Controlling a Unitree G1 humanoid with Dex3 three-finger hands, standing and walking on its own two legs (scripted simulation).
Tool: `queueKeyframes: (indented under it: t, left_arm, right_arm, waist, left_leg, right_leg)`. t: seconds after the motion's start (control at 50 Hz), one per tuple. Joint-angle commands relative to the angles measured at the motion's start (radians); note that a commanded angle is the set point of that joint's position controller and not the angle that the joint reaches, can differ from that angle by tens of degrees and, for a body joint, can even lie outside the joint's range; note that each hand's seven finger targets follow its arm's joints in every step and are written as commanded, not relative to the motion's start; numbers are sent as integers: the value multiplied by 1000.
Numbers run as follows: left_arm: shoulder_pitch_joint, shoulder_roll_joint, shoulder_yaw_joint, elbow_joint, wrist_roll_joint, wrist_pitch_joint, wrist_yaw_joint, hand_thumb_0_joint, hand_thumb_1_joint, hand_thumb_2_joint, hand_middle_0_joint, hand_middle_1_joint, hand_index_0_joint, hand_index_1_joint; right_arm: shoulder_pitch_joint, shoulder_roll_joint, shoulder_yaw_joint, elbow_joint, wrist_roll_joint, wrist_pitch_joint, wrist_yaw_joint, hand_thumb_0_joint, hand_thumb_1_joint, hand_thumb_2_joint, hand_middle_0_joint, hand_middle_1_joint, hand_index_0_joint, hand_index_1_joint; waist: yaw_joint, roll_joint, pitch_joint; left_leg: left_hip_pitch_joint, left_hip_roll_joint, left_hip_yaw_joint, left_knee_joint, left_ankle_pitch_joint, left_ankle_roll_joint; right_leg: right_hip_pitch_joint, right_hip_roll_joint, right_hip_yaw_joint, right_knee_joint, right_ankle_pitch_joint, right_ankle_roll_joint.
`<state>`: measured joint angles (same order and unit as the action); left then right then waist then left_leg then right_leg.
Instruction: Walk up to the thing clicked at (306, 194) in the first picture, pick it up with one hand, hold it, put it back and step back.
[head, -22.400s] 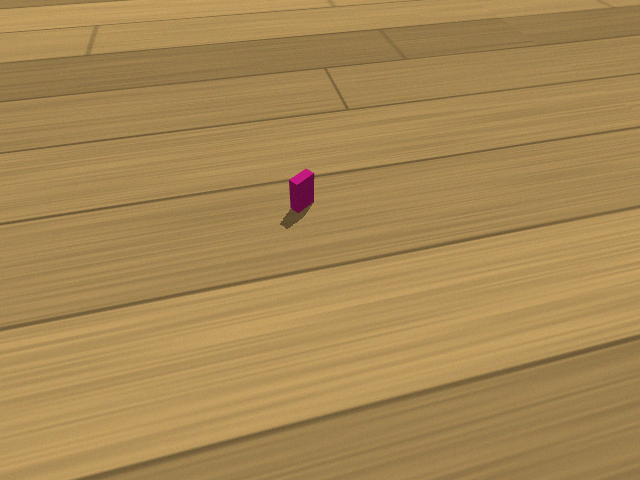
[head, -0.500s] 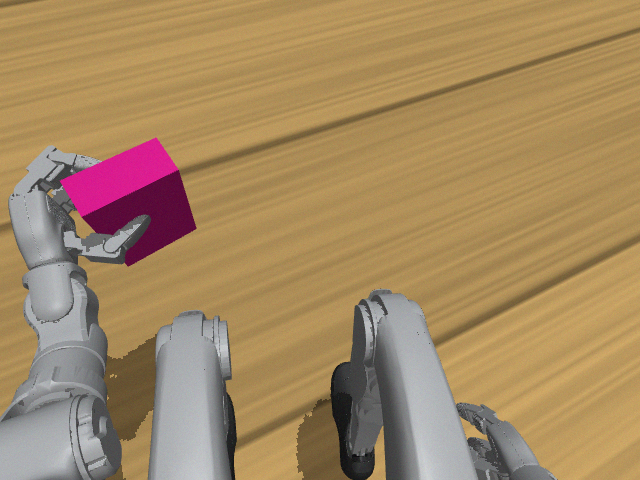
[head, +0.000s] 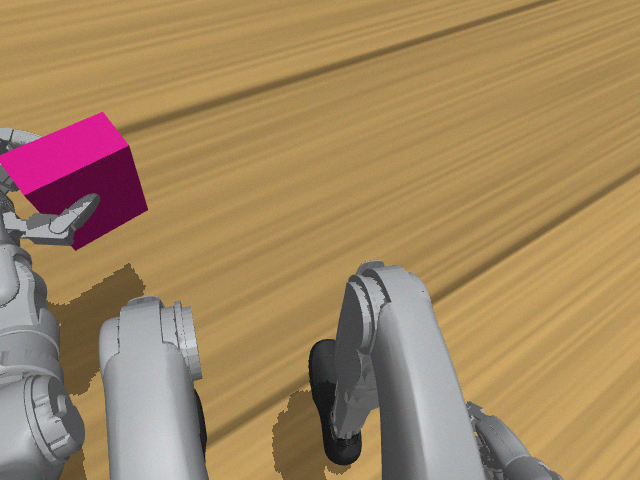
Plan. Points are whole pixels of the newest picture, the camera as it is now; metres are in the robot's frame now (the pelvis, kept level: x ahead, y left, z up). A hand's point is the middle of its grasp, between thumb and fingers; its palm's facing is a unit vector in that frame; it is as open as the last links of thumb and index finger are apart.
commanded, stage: crouch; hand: left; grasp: from the side
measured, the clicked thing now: (87, 188) +0.47 +0.22 -0.10
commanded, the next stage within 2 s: lower in 0.30 s
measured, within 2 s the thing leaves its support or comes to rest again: neither
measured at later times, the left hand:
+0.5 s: hand (59, 198) +0.47 +0.25 -0.12, palm faces +0.28 -0.96 -0.04, open 9.2 cm
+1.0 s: hand (74, 208) +0.47 +0.25 -0.18, palm faces +0.30 -0.95 -0.04, open 9.3 cm
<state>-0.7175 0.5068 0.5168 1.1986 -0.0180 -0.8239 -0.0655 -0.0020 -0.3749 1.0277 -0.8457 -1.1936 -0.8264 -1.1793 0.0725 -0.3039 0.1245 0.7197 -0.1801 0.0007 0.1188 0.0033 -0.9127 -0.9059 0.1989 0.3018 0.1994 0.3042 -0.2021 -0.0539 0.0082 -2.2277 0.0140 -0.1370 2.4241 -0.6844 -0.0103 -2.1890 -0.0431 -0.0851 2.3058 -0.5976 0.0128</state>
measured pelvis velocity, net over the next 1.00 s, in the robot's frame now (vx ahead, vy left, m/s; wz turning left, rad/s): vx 0.00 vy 0.01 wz -0.10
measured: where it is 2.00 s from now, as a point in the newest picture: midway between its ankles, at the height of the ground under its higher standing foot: (266, 447)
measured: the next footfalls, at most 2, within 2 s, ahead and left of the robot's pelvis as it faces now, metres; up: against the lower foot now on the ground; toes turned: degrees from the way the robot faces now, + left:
none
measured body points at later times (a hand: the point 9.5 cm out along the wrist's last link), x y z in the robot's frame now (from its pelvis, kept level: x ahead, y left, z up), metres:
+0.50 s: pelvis +0.00 +0.01 -0.02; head +0.23 +0.10 +0.35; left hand +0.45 +0.30 -0.12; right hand +0.09 -0.27 -0.11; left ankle +0.09 +0.13 -0.30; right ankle +0.12 -0.12 -0.30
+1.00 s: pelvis +0.00 +0.01 -0.04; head +0.25 +0.13 +0.31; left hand +0.45 +0.30 -0.18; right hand +0.10 -0.27 -0.10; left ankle +0.09 +0.13 -0.30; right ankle +0.12 -0.12 -0.30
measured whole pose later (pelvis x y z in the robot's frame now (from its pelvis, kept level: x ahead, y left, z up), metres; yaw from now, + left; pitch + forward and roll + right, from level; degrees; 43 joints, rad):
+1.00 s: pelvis +0.00 +0.01 -0.04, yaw -6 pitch +18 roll -14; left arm -0.73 0.75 0.55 1.38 -0.02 -0.98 0.03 0.00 -0.38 1.03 -0.85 -1.19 -0.83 -1.18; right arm -0.07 -0.36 0.37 0.64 -0.31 0.02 0.15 0.00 -0.92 -0.91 0.20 0.30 0.20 0.30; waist -0.28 -0.18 0.24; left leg -2.25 0.01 -0.27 2.61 -0.71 -0.01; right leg -2.15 -0.01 -0.19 2.38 -0.57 0.04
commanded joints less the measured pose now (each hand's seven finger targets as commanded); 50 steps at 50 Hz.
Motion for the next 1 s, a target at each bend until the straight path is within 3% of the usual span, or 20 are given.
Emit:
queueKeyframes:
  t: [0.0,0.08,0.1,0.14,0.18,0.2,0.24,0.28,0.3,0.32,0.34,0.42,0.48,0.54,0.58,0.68,0.76,0.84,0.86,0.98]
  left_arm:
    - [-343,239,36,-233,-27,-103,15,0,221,1283,-1192,-1370,-1205,-1373]
    - [-329,241,33,-232,-36,-112,16,0,249,1282,-1177,-1358,-1188,-1362]
    - [-334,269,41,-246,-31,-116,22,0,236,1285,-1199,-1371,-1210,-1376]
    - [-313,245,27,-217,-26,-118,22,0,231,1279,-1191,-1364,-1201,-1369]
    - [-314,272,36,-222,-23,-121,28,0,234,1273,-1174,-1349,-1184,-1354]
    - [-304,255,30,-209,-25,-118,28,0,227,1277,-1183,-1363,-1195,-1366]
    - [-323,277,38,-244,-29,-124,31,0,221,1276,-1189,-1357,-1198,-1364]
    - [-282,257,38,-222,-34,-120,32,0,255,1297,-1203,-1379,-1214,-1384]
    - [-304,285,44,-236,-30,-125,34,0,221,1282,-1196,-1371,-1207,-1376]
    - [-295,255,21,-221,-30,-123,31,0,220,1287,-1196,-1375,-1206,-1380]
    - [-289,282,38,-235,-26,-125,34,0,218,1282,-1197,-1368,-1206,-1374]
    - [-277,283,34,-206,-25,-129,41,0,125,1247,-1214,-1397,-1228,-1398]
    - [-269,269,23,-126,-29,-139,52,0,110,1238,-1208,-1384,-1221,-1387]
    - [-289,332,46,-114,-28,-168,58,0,124,1244,-1212,-1396,-1230,-1395]
    - [-287,329,32,-103,-19,-183,56,0,157,1252,-1215,-1399,-1233,-1396]
    - [-323,385,50,-97,-26,-222,61,0,121,1221,-1196,-1367,-1211,-1367]
    - [-323,402,41,-66,-16,-236,73,0,119,1227,-1190,-1367,-1205,-1367]
    - [-294,432,65,-31,-24,-250,86,0,118,1244,-1172,-1369,-1187,-1369]
    - [-285,418,52,-24,-20,-253,88,0,132,1246,-1173,-1375,-1191,-1373]
    - [-302,450,44,19,-10,-264,100,0,121,1256,-1161,-1369,-1178,-1369]
  right_arm:
    - [126,-262,-61,-37,-7,1,-8,0,-907,-908,200,300,200,300]
    - [113,-273,-50,-38,-16,2,-7,0,-909,-909,200,300,200,300]
    - [114,-272,-46,-39,-18,4,-6,0,-910,-909,200,300,200,300]
    - [111,-276,-39,-42,-24,7,-1,0,-914,-910,200,300,200,300]
    - [100,-282,-33,-44,-27,8,-1,0,-911,-910,200,300,200,300]
    - [107,-285,-30,-44,-29,9,0,0,-914,-910,200,300,200,300]
    - [96,-288,-27,-47,-32,10,1,0,-911,-910,200,300,200,300]
    - [103,-296,-23,-51,-33,12,3,0,-910,-909,200,300,200,300]
    - [93,-299,-20,-49,-35,12,3,0,-915,-910,200,300,200,300]
    - [91,-301,-16,-48,-37,13,4,0,-917,-911,200,300,200,300]
    - [90,-304,-17,-53,-38,14,4,0,-914,-910,200,300,200,300]
    - [83,-312,-1,-54,-44,18,8,0,-925,-911,199,300,200,300]
    - [62,-313,22,-66,-47,21,12,0,-919,-909,199,300,199,300]
    - [51,-322,44,-72,-57,20,12,0,-912,-906,200,300,200,300]
    - [31,-328,54,-76,-66,19,14,0,-913,-906,200,300,200,300]
    - [3,-355,82,-80,-87,17,16,0,-916,-907,199,300,200,300]
    - [-11,-365,108,-80,-103,17,17,0,-919,-908,199,300,200,300]
    - [-12,-370,133,-82,-116,23,18,0,-917,-909,200,300,200,300]
    - [-27,-372,136,-84,-119,23,17,0,-917,-908,200,300,200,300]
    - [-58,-391,161,-98,-131,30,16,0,-912,-907,200,300,200,300]
  waist:
    - [-16,288,-652]
    - [-25,296,-652]
    - [-18,309,-659]
    - [-35,301,-649]
    - [-29,302,-632]
    - [-40,305,-630]
    - [-31,317,-632]
    - [-39,316,-636]
    - [-35,325,-621]
    - [-49,338,-604]
    - [-41,337,-612]
    - [-59,327,-587]
    - [-82,284,-518]
    - [-87,275,-516]
    - [-91,308,-497]
    - [-107,357,-497]
    - [-126,382,-478]
    - [-127,358,-488]
    - [-131,371,-465]
    - [-161,363,-391]
  left_leg:
    - [388,-11,49,-287,70,14]
    - [391,-8,42,-261,105,11]
    - [380,-7,42,-258,105,10]
    - [382,-7,34,-248,117,9]
    - [357,-6,36,-237,101,13]
    - [365,-6,31,-234,111,12]
    - [363,-5,31,-229,99,11]
    - [384,-3,23,-225,129,8]
    - [372,-2,22,-225,119,8]
    - [394,0,12,-232,123,3]
    - [388,0,14,-227,123,5]
    - [377,2,-1,-216,124,5]
    - [316,3,-8,-203,80,10]
    - [304,4,-10,-181,75,16]
    - [337,10,-21,-190,78,8]
    - [387,17,-40,-181,83,-3]
    - [411,21,-53,-169,122,-9]
    - [383,20,-51,-144,150,-4]
    - [404,23,-58,-148,161,-9]
    - [385,30,-80,-151,109,-8]
  right_leg:
    - [369,45,-65,-190,95,-35]
    - [370,48,-69,-169,125,-35]
    - [381,51,-69,-164,123,-36]
    - [381,52,-77,-156,136,-35]
    - [376,53,-75,-154,123,-35]
    - [385,52,-78,-154,138,-34]
    - [375,55,-78,-150,126,-36]
    - [382,54,-86,-143,152,-35]
    - [367,55,-88,-136,141,-37]
    - [349,52,-96,-129,144,-38]
    - [356,56,-94,-131,145,-39]
    - [357,56,-104,-123,149,-36]
    - [344,61,-112,-125,117,-34]
    - [374,66,-114,-130,113,-29]
    - [345,65,-122,-115,115,-32]
    - [345,68,-145,-97,128,-32]
    - [354,68,-156,-87,163,-30]
    - [426,75,-159,-90,195,-23]
    - [399,72,-164,-85,201,-24]
    - [369,75,-186,-89,164,-22]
